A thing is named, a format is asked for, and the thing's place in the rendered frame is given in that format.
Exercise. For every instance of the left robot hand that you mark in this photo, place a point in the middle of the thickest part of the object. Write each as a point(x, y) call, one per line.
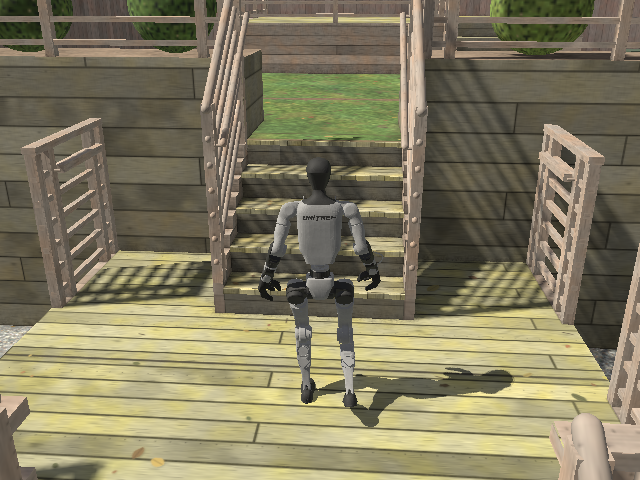
point(270, 286)

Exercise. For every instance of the robot head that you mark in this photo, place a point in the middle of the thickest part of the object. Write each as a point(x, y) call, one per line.
point(318, 172)

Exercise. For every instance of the right robot hand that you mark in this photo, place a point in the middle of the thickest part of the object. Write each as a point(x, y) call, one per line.
point(365, 276)

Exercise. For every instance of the left robot forearm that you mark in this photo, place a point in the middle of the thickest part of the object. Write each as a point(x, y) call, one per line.
point(270, 266)

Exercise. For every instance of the robot torso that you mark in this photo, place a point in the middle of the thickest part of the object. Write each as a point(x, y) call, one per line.
point(319, 236)

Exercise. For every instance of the left robot upper arm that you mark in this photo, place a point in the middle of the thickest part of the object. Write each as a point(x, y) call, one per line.
point(287, 211)

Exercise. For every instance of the right robot upper arm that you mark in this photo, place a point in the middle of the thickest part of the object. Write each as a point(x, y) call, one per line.
point(351, 211)

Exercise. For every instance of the right robot forearm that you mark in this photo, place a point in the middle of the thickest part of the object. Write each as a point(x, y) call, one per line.
point(369, 261)

